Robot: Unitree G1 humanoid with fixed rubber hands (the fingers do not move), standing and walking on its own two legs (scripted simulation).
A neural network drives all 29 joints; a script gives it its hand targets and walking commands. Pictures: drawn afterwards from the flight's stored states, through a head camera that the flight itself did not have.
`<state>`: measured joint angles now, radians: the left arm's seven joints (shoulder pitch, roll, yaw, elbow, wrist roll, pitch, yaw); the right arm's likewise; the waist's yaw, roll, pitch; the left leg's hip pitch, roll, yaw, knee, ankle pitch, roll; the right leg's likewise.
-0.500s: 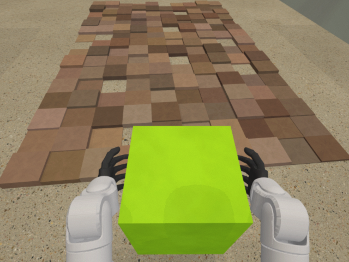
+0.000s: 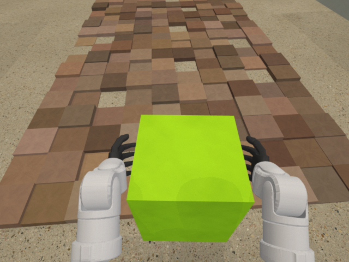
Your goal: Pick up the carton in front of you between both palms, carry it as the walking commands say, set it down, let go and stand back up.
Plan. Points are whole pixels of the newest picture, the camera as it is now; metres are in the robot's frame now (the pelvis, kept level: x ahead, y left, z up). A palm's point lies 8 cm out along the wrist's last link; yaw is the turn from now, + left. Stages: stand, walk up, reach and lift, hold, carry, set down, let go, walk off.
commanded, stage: carry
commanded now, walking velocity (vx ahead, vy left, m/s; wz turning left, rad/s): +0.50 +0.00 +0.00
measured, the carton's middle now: (186, 181) +0.31 +0.00 +0.02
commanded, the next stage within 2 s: none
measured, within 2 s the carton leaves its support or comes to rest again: neither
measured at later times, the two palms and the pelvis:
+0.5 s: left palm (145, 44) +0.73 +0.15 +0.15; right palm (239, 47) +0.70 -0.15 +0.16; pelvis +0.33 +0.02 +0.00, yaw -3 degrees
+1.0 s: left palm (147, 3) +1.03 +0.18 +0.18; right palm out of the picture +1.07 -0.12 +0.19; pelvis +0.66 -0.02 +0.06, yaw +0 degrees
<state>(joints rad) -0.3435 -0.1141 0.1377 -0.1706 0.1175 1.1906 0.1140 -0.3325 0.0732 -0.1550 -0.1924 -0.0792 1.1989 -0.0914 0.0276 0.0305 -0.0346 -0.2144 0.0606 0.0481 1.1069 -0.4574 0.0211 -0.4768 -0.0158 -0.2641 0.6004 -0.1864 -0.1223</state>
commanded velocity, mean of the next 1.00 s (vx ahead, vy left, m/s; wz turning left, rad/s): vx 0.50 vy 0.00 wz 0.00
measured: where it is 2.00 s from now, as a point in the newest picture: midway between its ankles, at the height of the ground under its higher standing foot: (180, 117)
